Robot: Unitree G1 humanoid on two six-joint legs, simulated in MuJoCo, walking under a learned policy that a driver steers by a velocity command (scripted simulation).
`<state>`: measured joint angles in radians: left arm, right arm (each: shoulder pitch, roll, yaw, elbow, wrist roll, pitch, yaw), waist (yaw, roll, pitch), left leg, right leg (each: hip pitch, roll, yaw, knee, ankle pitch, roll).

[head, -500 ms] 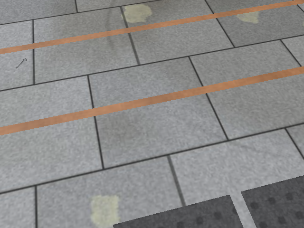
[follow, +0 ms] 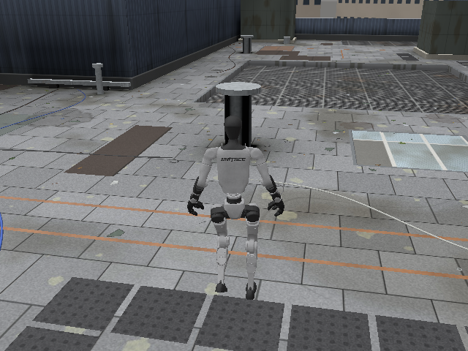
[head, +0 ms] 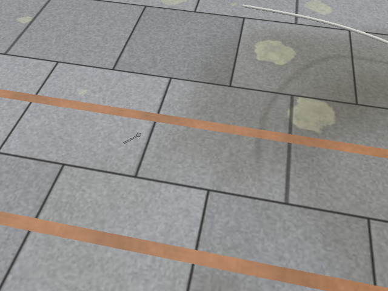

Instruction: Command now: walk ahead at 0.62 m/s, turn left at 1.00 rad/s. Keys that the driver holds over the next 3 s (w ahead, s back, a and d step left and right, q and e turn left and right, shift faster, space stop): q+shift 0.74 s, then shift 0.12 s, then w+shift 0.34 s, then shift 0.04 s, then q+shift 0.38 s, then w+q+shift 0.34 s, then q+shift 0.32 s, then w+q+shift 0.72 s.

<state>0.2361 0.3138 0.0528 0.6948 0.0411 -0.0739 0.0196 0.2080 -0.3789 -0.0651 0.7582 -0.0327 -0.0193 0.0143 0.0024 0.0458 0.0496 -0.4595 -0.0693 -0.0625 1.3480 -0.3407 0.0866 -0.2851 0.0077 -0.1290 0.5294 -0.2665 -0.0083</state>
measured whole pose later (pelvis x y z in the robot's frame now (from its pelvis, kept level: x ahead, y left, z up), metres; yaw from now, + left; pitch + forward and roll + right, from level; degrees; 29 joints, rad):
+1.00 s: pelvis +0.41 -0.01 +0.02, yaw +53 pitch +1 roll +1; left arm 0.23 0.26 0.05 0.68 -0.01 0.00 0.03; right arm 0.22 -0.30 -0.06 0.64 0.02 0.04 -0.01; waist 0.04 -0.02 0.01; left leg -0.42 0.00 -0.04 0.91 -0.44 -0.05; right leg -0.28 -0.02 -0.01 0.41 -0.16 -0.03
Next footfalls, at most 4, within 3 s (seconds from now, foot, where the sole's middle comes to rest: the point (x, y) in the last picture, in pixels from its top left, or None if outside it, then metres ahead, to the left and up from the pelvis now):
0.22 left None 0.37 0.10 -0.77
0.68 right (208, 262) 0.55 -0.02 -0.77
1.10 left None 0.31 0.08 -0.77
1.46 right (138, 220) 0.71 0.24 -0.77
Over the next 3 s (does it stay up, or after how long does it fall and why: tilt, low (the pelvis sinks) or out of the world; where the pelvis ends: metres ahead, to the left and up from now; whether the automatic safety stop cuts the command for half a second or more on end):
stays up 0.25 0.75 0.00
